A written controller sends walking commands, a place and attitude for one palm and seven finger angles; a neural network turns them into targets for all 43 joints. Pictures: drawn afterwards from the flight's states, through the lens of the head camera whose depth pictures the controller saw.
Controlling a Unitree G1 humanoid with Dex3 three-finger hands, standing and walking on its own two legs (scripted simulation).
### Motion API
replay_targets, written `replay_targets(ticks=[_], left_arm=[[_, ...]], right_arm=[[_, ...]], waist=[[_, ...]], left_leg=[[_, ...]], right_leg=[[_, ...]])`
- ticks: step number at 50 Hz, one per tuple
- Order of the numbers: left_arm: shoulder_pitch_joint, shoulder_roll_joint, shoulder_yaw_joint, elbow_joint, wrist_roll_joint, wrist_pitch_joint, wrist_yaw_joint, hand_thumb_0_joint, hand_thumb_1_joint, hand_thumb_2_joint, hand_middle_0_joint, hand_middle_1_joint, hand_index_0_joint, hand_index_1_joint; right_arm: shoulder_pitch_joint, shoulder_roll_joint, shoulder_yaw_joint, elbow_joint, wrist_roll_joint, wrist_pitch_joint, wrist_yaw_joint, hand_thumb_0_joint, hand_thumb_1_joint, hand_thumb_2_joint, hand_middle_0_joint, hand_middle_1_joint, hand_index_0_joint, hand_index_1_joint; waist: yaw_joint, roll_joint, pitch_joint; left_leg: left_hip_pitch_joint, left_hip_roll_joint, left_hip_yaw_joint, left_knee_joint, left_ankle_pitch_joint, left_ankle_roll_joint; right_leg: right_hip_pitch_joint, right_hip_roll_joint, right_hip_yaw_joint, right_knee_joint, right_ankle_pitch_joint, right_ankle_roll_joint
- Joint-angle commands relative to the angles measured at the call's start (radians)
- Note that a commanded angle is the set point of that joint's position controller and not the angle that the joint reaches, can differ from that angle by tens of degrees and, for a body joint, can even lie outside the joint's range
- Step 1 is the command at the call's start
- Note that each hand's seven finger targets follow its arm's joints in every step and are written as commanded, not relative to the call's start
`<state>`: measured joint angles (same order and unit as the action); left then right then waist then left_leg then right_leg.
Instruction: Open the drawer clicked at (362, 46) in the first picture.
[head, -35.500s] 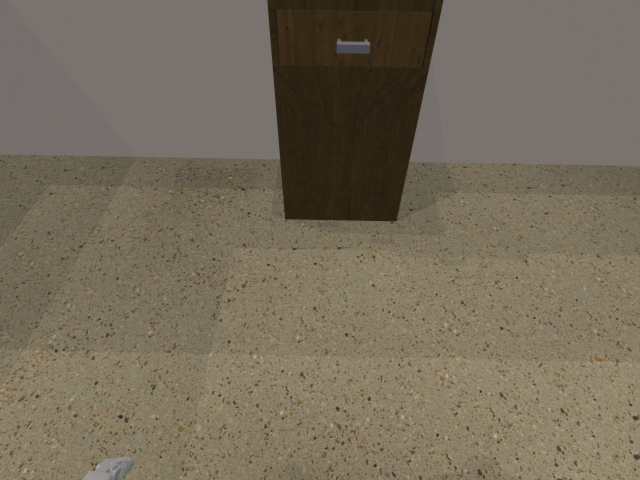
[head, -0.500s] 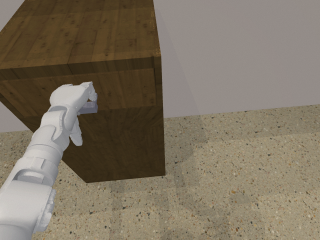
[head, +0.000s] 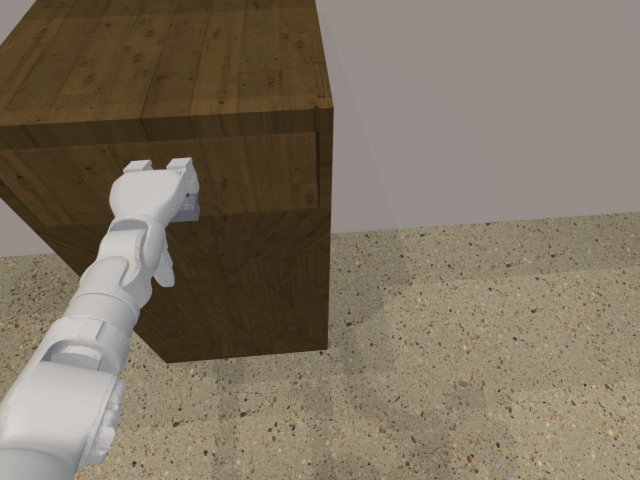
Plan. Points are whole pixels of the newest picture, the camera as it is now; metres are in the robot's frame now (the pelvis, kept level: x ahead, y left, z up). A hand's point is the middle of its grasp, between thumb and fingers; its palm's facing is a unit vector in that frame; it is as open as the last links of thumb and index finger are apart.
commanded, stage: lower the fingers behind the handle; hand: left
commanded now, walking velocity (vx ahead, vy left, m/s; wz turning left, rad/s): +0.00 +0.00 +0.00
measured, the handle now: (165, 199) +0.50 +0.24 +0.03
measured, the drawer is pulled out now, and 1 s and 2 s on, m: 0.00 0.00 0.00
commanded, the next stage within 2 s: lift the hand off the handle in 0.96 s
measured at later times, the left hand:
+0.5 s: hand (166, 230) +0.44 +0.22 +0.04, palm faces -0.02 -0.02 -1.00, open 14.1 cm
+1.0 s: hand (166, 231) +0.44 +0.22 +0.04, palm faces +0.00 -0.01 -1.00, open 14.2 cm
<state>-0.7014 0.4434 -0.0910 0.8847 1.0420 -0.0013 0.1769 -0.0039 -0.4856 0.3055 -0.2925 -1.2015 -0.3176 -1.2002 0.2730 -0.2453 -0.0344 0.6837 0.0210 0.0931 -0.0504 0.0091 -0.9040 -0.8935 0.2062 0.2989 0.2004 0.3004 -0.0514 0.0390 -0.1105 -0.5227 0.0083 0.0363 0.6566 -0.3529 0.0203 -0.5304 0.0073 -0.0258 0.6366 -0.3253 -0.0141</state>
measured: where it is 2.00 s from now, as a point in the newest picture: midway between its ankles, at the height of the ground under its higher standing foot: outside the picture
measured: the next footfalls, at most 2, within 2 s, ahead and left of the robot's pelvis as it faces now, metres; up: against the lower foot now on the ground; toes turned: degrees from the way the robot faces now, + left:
none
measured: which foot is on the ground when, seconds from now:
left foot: down 0.00-1.00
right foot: down 0.00-1.00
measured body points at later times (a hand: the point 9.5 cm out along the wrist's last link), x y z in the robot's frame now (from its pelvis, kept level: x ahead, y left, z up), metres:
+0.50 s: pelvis -0.01 +0.00 +0.00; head +0.05 -0.01 +0.44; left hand +0.43 +0.22 +0.09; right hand +0.04 -0.27 -0.13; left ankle -0.03 +0.11 -0.72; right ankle -0.01 -0.11 -0.72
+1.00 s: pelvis -0.02 +0.00 -0.01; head +0.05 -0.01 +0.44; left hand +0.43 +0.22 +0.09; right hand +0.03 -0.27 -0.14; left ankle -0.03 +0.11 -0.72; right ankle -0.01 -0.11 -0.72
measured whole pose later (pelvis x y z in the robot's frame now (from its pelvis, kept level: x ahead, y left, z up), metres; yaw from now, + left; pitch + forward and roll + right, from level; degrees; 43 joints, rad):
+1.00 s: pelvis -0.02 +0.00 -0.01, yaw -1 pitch +15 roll +0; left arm -0.70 0.46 -0.04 0.94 1.07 0.00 0.32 0.00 -0.49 0.31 -0.29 -1.19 -0.22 -1.25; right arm 0.32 -0.25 -0.04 0.68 0.02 0.09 -0.04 0.01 -0.90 -0.89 0.21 0.30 0.20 0.30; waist -0.06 0.04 -0.13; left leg -0.63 0.03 0.05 0.72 -0.35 0.02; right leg -0.65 0.02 -0.01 0.70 -0.32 -0.02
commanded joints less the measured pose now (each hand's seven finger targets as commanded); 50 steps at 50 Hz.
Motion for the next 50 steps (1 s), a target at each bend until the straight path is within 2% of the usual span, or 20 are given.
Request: replay_targets(ticks=[1,2,4,9,11,16,17,20,24,26,28,30,32,33,35,38,40,45,46,50], left_arm=[[-0.312,0.277,0.134,-0.163,0.02,-0.039,0.062,0.0,-0.5,0.3,-0.3,-1.2,-0.3,-1.2],[-0.287,0.245,0.122,-0.176,0.021,-0.043,0.076,0.0,-0.5,0.3,-0.3,-1.2,-0.3,-1.2],[-0.299,0.246,0.129,-0.201,0.032,-0.045,0.111,0.0,-0.5,0.3,-0.3,-1.2,-0.3,-1.2],[-0.293,0.266,0.148,-0.163,0.05,0.009,0.165,0.0,-0.5,0.3,-0.3,-1.2,-0.3,-1.2],[-0.302,0.254,0.132,-0.147,0.044,0.03,0.171,0.0,-0.5,0.3,-0.3,-1.2,-0.3,-1.2],[-0.283,0.292,0.141,-0.069,0.042,0.064,0.154,0.0,-0.5,0.3,-0.3,-1.2,-0.3,-1.2],[-0.259,0.255,0.113,-0.051,0.037,0.07,0.146,0.0,-0.5,0.3,-0.3,-1.2,-0.3,-1.2],[-0.246,0.307,0.146,-0.032,0.036,0.061,0.124,0.0,-0.5,0.3,-0.3,-1.2,-0.3,-1.2],[-0.197,0.25,0.1,-0.009,0.038,0.038,0.106,0.0,-0.5,0.3,-0.3,-1.2,-0.3,-1.2],[-0.204,0.267,0.114,-0.013,0.042,0.02,0.106,0.0,-0.5,0.3,-0.3,-1.2,-0.3,-1.2],[-0.182,0.23,0.095,-0.027,0.04,0.009,0.11,0.0,-0.5,0.3,-0.3,-1.2,-0.3,-1.2],[-0.171,0.271,0.135,-0.047,0.038,0.003,0.115,0.0,-0.5,0.3,-0.3,-1.2,-0.3,-1.2],[-0.208,0.234,0.096,-0.048,0.038,0.005,0.123,0.0,-0.5,0.3,-0.3,-1.2,-0.3,-1.2],[-0.22,0.221,0.083,-0.032,0.041,0.008,0.127,0.0,-0.5,0.3,-0.3,-1.2,-0.3,-1.2],[-0.248,0.291,0.131,-0.031,0.041,0.014,0.135,0.0,-0.5,0.3,-0.3,-1.2,-0.3,-1.2],[-0.279,0.249,0.088,-0.014,0.048,0.026,0.143,0.0,-0.5,0.3,-0.3,-1.2,-0.3,-1.2],[-0.281,0.292,0.126,-0.009,0.048,0.032,0.144,0.0,-0.5,0.3,-0.3,-1.2,-0.3,-1.2],[-0.275,0.278,0.113,0.001,0.038,0.041,0.134,0.0,-0.5,0.3,-0.3,-1.2,-0.3,-1.2],[-0.256,0.304,0.133,0.009,0.039,0.039,0.134,0.0,-0.5,0.3,-0.3,-1.2,-0.3,-1.2],[-0.244,0.259,0.109,-0.012,0.036,0.032,0.126,0.0,-0.5,0.3,-0.3,-1.2,-0.3,-1.2]], right_arm=[[0.07,-0.15,-0.051,-0.098,-0.004,-0.023,-0.006,0.0,-0.9,-0.9,0.2,0.3,0.2,0.3],[0.07,-0.144,-0.055,-0.106,-0.007,-0.026,-0.002,0.0,-0.9,-0.9,0.2,0.3,0.2,0.3],[0.076,-0.143,-0.063,-0.101,-0.01,-0.032,0.003,0.0,-0.9,-0.9,0.2,0.3,0.2,0.3],[0.094,-0.151,-0.07,-0.078,-0.009,-0.035,0.012,0.0,-0.9,-0.9,0.2,0.3,0.2,0.3],[0.095,-0.151,-0.069,-0.071,-0.009,-0.032,0.014,0.0,-0.9,-0.9,0.2,0.3,0.2,0.3],[0.088,-0.158,-0.059,-0.06,-0.005,-0.022,0.006,0.0,-0.9,-0.9,0.2,0.3,0.2,0.3],[0.085,-0.155,-0.058,-0.066,-0.003,-0.022,0.006,0.0,-0.9,-0.9,0.2,0.3,0.2,0.3],[0.086,-0.164,-0.054,-0.068,-0.004,-0.017,0.0,0.0,-0.9,-0.9,0.2,0.3,0.2,0.3],[0.091,-0.158,-0.053,-0.081,-0.001,-0.022,-0.003,0.0,-0.9,-0.9,0.2,0.3,0.2,0.3],[0.103,-0.161,-0.056,-0.082,-0.002,-0.025,-0.002,0.0,-0.9,-0.9,0.2,0.3,0.2,0.3],[0.103,-0.157,-0.058,-0.089,-0.004,-0.029,0.001,0.0,-0.9,-0.9,0.2,0.3,0.2,0.3],[0.106,-0.162,-0.064,-0.09,-0.003,-0.026,0.003,0.0,-0.9,-0.9,0.2,0.3,0.2,0.3],[0.111,-0.156,-0.062,-0.09,0.0,-0.031,0.005,0.0,-0.9,-0.9,0.2,0.3,0.2,0.3],[0.112,-0.159,-0.063,-0.084,-0.002,-0.037,0.004,0.0,-0.9,-0.9,0.2,0.3,0.2,0.3],[0.114,-0.167,-0.062,-0.08,0.0,-0.033,0.003,0.0,-0.9,-0.9,0.2,0.3,0.2,0.3],[0.122,-0.16,-0.061,-0.075,0.0,-0.041,0.002,0.0,-0.9,-0.9,0.2,0.3,0.2,0.3],[0.128,-0.165,-0.062,-0.069,-0.002,-0.039,0.004,0.0,-0.9,-0.9,0.2,0.3,0.2,0.3],[0.127,-0.16,-0.057,-0.073,-0.003,-0.037,0.002,0.0,-0.9,-0.9,0.2,0.3,0.2,0.3],[0.128,-0.162,-0.055,-0.073,-0.002,-0.035,0.001,0.0,-0.9,-0.9,0.2,0.3,0.2,0.3],[0.12,-0.16,-0.056,-0.083,-0.002,-0.034,0.003,0.0,-0.9,-0.9,0.2,0.3,0.2,0.3]], waist=[[0.031,0.001,-0.312],[0.034,-0.001,-0.333],[0.028,0.016,-0.369],[0.017,-0.026,-0.385],[0.01,-0.012,-0.381],[0.011,-0.037,-0.323],[0.009,-0.043,-0.302],[0.017,-0.07,-0.301],[0.012,-0.055,-0.265],[0.014,-0.075,-0.274],[0.018,-0.059,-0.284],[0.028,-0.06,-0.322],[0.009,-0.036,-0.291],[-0.003,-0.063,-0.268],[0.001,-0.067,-0.276],[-0.011,-0.053,-0.276],[0.002,-0.044,-0.302],[-0.001,-0.057,-0.315],[0.006,-0.074,-0.312],[0.008,-0.056,-0.309]], left_leg=[[0.129,-0.027,-0.012,-0.034,0.419,0.016],[0.14,-0.026,-0.008,-0.026,0.443,0.015],[0.15,-0.024,-0.002,-0.01,0.469,0.014],[0.122,-0.024,0.002,-0.002,0.441,0.014],[0.116,-0.026,0.006,-0.005,0.428,0.014],[0.061,-0.03,0.013,-0.026,0.344,0.017],[0.057,-0.033,0.017,-0.028,0.33,0.019],[0.028,-0.035,0.018,-0.031,0.302,0.02],[0.019,-0.033,0.022,-0.029,0.27,0.02],[0.008,-0.031,0.021,-0.024,0.261,0.022],[0.013,-0.032,0.023,-0.017,0.27,0.021],[0.011,-0.034,0.022,-0.009,0.283,0.021],[0.011,-0.033,0.022,-0.009,0.255,0.02],[0.004,-0.031,0.021,-0.008,0.238,0.022],[-0.017,-0.034,0.018,-0.007,0.221,0.024],[-0.007,-0.034,0.019,-0.004,0.213,0.024],[-0.009,-0.035,0.017,-0.003,0.228,0.023],[-0.015,-0.037,0.021,0.002,0.239,0.024],[-0.025,-0.035,0.019,0.0,0.234,0.024],[-0.001,-0.035,0.016,-0.003,0.261,0.024]], right_leg=[[0.146,0.034,-0.002,-0.021,0.359,-0.029],[0.147,0.036,-0.003,-0.015,0.371,-0.028],[0.14,0.037,0.0,-0.005,0.391,-0.026],[0.143,0.042,0.002,-0.002,0.396,-0.022],[0.147,0.039,0.003,-0.008,0.397,-0.019],[0.161,0.034,0.01,-0.025,0.36,-0.016],[0.156,0.035,0.01,-0.034,0.351,-0.015],[0.181,0.032,0.019,-0.039,0.342,-0.014],[0.139,0.032,0.017,-0.039,0.308,-0.015],[0.135,0.032,0.02,-0.034,0.298,-0.012],[0.13,0.033,0.02,-0.029,0.308,-0.015],[0.153,0.034,0.026,-0.021,0.326,-0.017],[0.113,0.034,0.022,-0.024,0.291,-0.015],[0.094,0.035,0.019,-0.029,0.271,-0.011],[0.107,0.035,0.028,-0.03,0.256,-0.012],[0.081,0.035,0.024,-0.03,0.24,-0.01],[0.1,0.035,0.024,-0.024,0.251,-0.014],[0.125,0.033,0.028,-0.025,0.284,-0.009],[0.129,0.033,0.028,-0.02,0.282,-0.007],[0.118,0.038,0.019,-0.021,0.293,-0.012]])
